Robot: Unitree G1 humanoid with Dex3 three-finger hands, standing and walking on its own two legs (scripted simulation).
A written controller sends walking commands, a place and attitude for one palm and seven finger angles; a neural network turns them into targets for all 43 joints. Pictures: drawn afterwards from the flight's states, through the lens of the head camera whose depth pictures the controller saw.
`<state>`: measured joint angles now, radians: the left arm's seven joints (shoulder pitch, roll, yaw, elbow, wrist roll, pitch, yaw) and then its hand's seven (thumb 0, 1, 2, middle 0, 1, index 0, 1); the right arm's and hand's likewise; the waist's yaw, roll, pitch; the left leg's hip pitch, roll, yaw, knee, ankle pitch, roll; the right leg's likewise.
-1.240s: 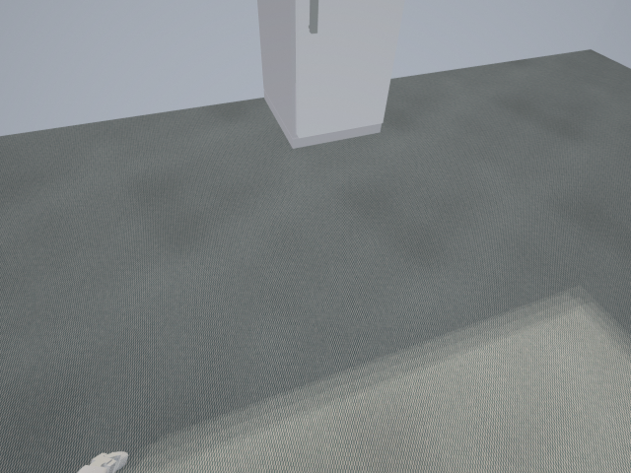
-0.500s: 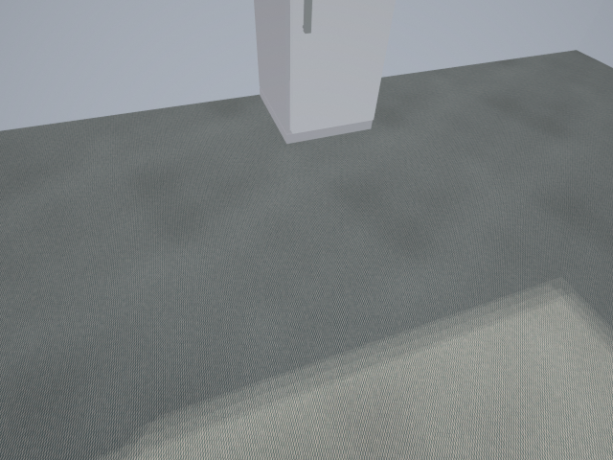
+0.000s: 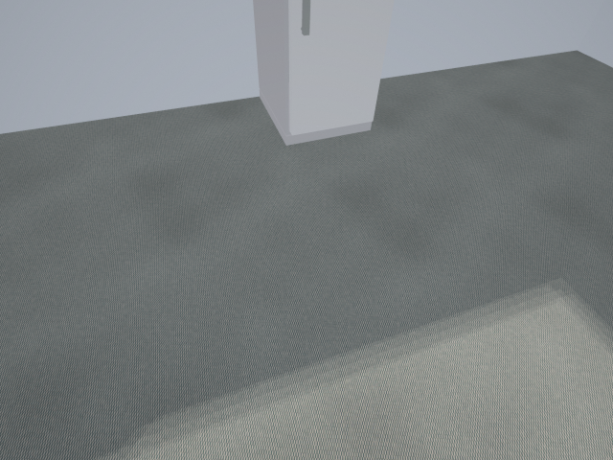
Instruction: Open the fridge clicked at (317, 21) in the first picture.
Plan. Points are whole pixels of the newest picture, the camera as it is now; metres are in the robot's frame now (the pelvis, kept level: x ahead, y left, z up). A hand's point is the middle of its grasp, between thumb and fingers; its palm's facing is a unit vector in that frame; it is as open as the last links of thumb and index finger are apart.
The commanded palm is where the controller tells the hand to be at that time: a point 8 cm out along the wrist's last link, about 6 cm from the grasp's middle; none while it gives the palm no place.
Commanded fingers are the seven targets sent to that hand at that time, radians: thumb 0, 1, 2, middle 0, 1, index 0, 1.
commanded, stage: look at it before walking up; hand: left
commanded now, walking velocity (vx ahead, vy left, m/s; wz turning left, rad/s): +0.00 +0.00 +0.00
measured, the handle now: out of the picture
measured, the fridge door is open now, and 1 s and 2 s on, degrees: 0 0 0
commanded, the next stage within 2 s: walk to a spot facing it in 0.30 s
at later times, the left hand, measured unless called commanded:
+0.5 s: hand out of the picture +0.07 +0.24 -0.16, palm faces -0.02 -0.95 -0.33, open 7.4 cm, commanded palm none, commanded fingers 0.00 0.90 0.90 -0.20 -0.30 -0.20 -0.30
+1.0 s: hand out of the picture +0.10 +0.14 -0.17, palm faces -0.11 -0.98 -0.17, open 7.4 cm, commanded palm none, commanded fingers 0.00 0.90 0.90 -0.20 -0.30 -0.20 -0.30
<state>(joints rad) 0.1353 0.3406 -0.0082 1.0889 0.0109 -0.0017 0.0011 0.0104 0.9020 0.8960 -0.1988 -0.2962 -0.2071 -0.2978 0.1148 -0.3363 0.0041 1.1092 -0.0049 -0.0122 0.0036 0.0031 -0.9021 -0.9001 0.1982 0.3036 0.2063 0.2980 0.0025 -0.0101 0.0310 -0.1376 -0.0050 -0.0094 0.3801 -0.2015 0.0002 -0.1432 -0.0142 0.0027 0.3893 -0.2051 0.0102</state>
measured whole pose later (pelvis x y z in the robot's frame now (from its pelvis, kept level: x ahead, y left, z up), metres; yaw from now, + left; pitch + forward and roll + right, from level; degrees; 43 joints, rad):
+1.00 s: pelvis +0.15 -0.03 -0.01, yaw -11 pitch +0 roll +0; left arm 0.46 0.13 0.02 1.10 0.02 -0.06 0.01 0.01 0.90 0.90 -0.20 -0.30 -0.21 -0.30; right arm 0.23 -0.19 -0.05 1.07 -0.02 -0.01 0.02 0.01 -0.91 -0.90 0.19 0.30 0.20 0.30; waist 0.02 0.00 0.03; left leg -0.55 0.11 0.09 1.08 -0.29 -0.03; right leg -0.04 0.03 0.01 0.39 -0.34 -0.05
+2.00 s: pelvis +0.58 -0.12 -0.01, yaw -21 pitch -1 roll -1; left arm 0.20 0.17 0.07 1.04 0.02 -0.09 0.03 -0.03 0.95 0.90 -0.20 -0.30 -0.21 -0.30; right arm 0.36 -0.12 -0.05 1.12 -0.02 -0.02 -0.01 0.01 -0.91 -0.90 0.19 0.30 0.20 0.30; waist -0.03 0.02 0.05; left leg -0.47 0.14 0.08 1.19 -0.33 -0.01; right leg -0.21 -0.01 -0.17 0.48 -0.25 -0.05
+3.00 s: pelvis +0.99 -0.29 +0.00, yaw -26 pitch -1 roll +0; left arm 0.29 0.16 0.06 1.09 0.02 -0.07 0.01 0.00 0.94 0.90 -0.20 -0.30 -0.20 -0.30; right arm 0.22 -0.18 -0.07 1.05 -0.02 -0.02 0.01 0.01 -0.92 -0.90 0.19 0.30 0.20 0.30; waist -0.01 0.03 0.02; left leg -0.54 0.17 0.10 0.97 -0.21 -0.03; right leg -0.12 -0.02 -0.20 0.39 -0.25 -0.04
